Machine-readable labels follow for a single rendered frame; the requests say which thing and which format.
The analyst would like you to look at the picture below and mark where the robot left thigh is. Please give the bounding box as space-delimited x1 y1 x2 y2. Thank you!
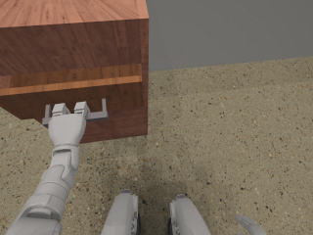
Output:
101 193 139 235

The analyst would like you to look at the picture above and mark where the handle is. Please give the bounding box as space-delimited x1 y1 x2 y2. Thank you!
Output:
42 98 109 127

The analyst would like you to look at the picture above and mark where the robot left forearm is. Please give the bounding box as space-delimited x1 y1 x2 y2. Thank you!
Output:
5 144 80 235

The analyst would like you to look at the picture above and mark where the left robot upper arm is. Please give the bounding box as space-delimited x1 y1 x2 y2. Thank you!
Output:
9 216 63 235

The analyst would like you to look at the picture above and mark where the drawer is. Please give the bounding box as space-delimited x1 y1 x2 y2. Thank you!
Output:
0 64 143 120

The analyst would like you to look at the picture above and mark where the robot right shin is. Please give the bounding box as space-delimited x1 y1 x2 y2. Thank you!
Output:
171 194 186 235

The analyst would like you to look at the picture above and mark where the right robot hand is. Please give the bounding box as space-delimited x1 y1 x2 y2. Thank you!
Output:
236 214 266 235

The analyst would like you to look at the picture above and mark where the left robot hand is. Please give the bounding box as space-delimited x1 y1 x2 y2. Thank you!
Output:
48 101 91 148

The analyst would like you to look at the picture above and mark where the cabinet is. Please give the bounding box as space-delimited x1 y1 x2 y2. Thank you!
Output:
0 0 150 144

